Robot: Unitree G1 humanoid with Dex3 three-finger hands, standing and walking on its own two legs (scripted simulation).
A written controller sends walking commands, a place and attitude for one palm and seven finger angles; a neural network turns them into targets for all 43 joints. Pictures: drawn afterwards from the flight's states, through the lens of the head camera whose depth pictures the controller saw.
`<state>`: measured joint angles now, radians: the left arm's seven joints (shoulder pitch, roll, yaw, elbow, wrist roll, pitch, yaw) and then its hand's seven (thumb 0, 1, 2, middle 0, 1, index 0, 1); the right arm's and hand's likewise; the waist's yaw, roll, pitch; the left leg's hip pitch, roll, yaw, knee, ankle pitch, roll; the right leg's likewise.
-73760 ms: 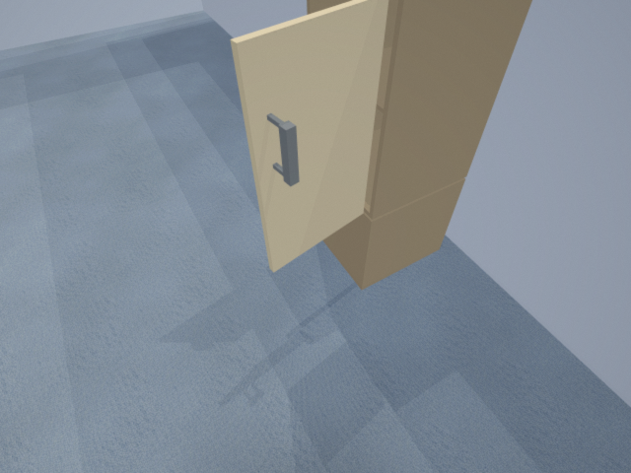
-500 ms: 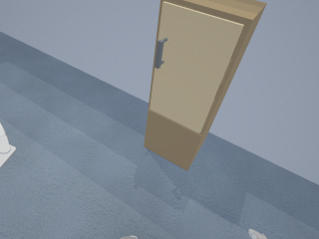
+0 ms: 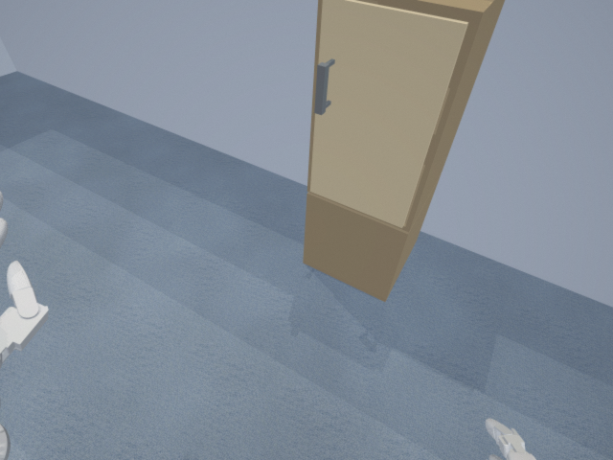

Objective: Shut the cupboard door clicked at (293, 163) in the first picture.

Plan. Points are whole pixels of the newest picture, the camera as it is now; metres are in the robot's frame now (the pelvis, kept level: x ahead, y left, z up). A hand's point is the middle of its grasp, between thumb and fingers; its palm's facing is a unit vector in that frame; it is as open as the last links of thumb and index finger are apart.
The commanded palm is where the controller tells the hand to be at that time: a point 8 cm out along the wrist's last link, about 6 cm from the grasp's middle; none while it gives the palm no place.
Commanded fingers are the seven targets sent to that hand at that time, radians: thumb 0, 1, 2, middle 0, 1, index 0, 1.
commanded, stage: stop stepping back and stand still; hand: left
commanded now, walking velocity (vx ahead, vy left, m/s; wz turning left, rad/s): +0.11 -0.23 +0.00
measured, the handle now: (325, 86) +0.99 +0.00 +0.06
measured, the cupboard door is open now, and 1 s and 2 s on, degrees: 0 0 0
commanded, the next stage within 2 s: let the arm hang, fingers relaxed in 0.16 s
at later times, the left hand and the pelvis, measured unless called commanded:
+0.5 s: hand out of the picture +0.14 +0.16 -0.14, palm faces +0.01 -0.98 -0.20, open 7.4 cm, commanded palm none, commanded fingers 0.00 0.90 0.90 -0.20 -0.30 -0.20 -0.30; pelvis +0.02 -0.01 +0.00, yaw +2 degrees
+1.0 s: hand out of the picture +0.00 +0.17 -0.15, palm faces +0.05 -0.98 -0.20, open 7.4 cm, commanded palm none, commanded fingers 0.00 0.90 0.90 -0.20 -0.30 -0.20 -0.30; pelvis +0.04 +0.00 +0.02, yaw +0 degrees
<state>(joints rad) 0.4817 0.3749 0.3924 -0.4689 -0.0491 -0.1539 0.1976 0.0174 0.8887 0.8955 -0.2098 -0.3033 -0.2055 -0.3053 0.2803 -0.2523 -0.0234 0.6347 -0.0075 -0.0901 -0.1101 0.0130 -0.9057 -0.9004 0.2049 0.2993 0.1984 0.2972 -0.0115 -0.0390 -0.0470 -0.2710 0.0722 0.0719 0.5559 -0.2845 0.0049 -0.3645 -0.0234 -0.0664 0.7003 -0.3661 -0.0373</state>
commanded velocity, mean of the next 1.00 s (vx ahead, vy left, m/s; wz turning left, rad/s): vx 0.01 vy -0.02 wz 0.00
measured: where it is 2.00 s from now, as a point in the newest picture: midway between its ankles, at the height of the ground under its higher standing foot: outside the picture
